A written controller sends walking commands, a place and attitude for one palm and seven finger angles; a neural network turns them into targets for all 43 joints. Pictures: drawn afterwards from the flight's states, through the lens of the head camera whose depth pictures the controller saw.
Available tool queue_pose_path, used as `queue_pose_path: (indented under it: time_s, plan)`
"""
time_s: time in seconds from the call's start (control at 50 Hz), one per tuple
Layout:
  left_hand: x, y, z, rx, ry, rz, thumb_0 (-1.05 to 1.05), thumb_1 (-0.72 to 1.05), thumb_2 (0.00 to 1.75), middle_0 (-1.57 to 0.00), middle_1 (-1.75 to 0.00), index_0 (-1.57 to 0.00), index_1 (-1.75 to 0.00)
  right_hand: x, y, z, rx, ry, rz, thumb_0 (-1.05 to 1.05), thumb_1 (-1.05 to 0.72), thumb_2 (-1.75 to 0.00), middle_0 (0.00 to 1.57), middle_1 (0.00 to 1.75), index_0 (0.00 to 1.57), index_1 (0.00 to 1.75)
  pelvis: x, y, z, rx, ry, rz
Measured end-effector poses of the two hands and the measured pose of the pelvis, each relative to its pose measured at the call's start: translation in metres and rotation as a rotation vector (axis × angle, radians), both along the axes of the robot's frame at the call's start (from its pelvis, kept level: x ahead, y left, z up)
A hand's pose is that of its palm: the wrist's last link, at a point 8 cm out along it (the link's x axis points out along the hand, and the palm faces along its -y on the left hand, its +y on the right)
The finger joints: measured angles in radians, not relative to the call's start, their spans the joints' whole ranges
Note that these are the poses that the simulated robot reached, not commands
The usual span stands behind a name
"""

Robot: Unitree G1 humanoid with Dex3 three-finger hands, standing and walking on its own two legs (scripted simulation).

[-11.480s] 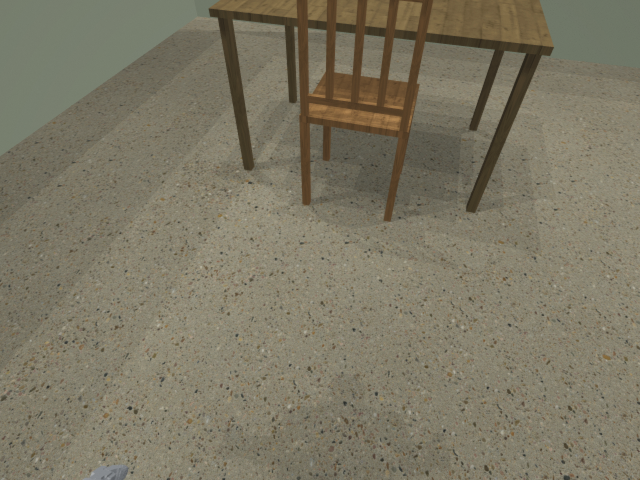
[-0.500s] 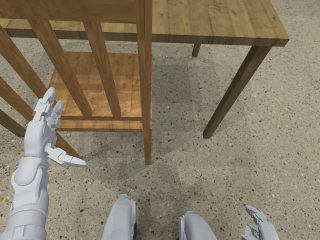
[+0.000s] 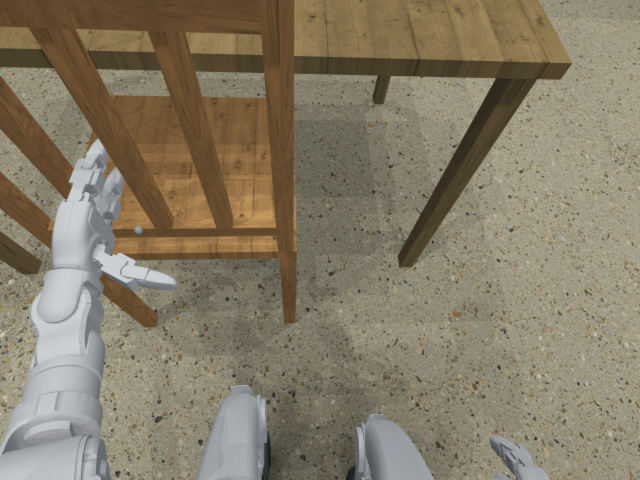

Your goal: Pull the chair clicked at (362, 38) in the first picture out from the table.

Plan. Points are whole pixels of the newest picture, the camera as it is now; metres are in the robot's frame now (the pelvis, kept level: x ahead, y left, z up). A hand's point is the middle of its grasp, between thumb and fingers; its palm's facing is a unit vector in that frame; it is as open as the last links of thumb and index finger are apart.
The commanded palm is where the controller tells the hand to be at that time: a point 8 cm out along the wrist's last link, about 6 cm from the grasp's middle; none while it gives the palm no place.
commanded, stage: push the fingers through the gap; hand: left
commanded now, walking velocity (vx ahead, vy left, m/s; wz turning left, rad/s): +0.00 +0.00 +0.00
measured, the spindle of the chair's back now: (125, 153) +0.48 +0.25 +0.07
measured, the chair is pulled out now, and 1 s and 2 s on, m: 0.00 0.00 0.00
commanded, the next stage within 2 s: hook a spindle and tug to test in 0.88 s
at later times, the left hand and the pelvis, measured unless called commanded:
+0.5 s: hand (140, 197) +0.45 +0.24 +0.03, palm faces +0.06 -1.00 -0.04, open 17.0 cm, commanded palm +0.43 +0.27 +0.03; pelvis +0.00 +0.00 -0.01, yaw -1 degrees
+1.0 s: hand (137, 199) +0.44 +0.24 +0.03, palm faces +0.06 -1.00 -0.04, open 17.0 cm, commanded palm +0.43 +0.27 +0.03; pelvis +0.00 +0.01 +0.00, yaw -1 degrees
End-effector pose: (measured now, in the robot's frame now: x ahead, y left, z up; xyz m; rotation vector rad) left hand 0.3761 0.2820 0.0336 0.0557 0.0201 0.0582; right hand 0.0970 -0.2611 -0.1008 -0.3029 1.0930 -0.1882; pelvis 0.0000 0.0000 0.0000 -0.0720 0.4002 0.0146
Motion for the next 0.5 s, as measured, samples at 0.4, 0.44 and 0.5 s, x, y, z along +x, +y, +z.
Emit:
queue_pose_path:
  time_s: [0.4, 0.44, 0.5]
  plan:
    - [0.039, 0.009, 0.001, -0.003, -0.009, 0.010, -0.01, -0.50, 0.30, -0.06, -0.08, -0.06, -0.08, -0.029, -0.004, -0.006, -0.016, 0.108, -0.041, 0.00, -0.91, -0.90, 0.21, 0.30, 0.20, 0.30, 0.000, 0.002, -0.006, -0.007, 0.029, -0.009]
    - [0.042, 0.009, 0.000, -0.007, -0.005, 0.006, -0.01, -0.50, 0.30, -0.06, -0.08, -0.06, -0.08, -0.031, -0.004, -0.006, -0.018, 0.119, -0.045, 0.00, -0.91, -0.90, 0.21, 0.30, 0.20, 0.30, 0.000, 0.002, -0.006, -0.008, 0.032, -0.009]
    - [0.049, 0.009, -0.003, -0.014, 0.008, 0.008, -0.01, -0.50, 0.30, -0.06, -0.08, -0.06, -0.08, -0.034, -0.004, -0.007, -0.023, 0.136, -0.047, 0.00, -0.91, -0.90, 0.21, 0.30, 0.20, 0.30, 0.000, 0.003, -0.007, -0.010, 0.038, -0.009]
